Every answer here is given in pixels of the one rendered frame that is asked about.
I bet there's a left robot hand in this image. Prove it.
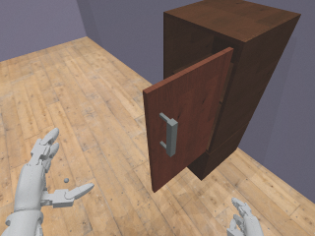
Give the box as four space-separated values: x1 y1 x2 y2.
14 127 95 212

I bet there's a handle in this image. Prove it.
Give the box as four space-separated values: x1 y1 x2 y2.
158 112 178 157

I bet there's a robot left forearm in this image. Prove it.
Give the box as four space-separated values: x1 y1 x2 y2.
1 208 44 236

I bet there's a cupboard door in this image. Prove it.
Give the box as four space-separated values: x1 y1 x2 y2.
142 47 234 193

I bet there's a right robot hand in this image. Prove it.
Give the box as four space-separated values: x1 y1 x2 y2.
226 197 264 236

